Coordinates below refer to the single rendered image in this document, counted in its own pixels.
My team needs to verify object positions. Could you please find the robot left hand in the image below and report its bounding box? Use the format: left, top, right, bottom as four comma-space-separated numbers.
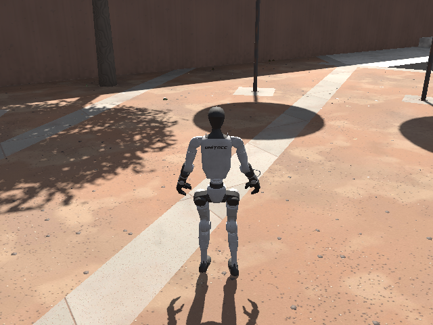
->
176, 182, 191, 196

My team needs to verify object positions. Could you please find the robot right hand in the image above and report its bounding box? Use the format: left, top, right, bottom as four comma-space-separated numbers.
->
245, 180, 260, 194

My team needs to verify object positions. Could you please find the robot left forearm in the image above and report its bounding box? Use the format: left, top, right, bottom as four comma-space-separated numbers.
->
178, 162, 190, 185

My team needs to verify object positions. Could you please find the right robot upper arm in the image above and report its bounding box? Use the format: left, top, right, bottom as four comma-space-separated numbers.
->
231, 136, 250, 173

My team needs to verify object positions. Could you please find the humanoid robot head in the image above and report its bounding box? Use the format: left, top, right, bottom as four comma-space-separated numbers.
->
205, 106, 228, 139

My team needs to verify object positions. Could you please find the left robot upper arm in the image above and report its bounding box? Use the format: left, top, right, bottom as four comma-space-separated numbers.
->
183, 136, 202, 173

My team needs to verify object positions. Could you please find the robot right forearm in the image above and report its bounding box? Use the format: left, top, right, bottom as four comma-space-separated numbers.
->
244, 163, 258, 184

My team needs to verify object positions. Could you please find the robot right thigh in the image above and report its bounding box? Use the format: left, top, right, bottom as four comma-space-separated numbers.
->
226, 188, 240, 234

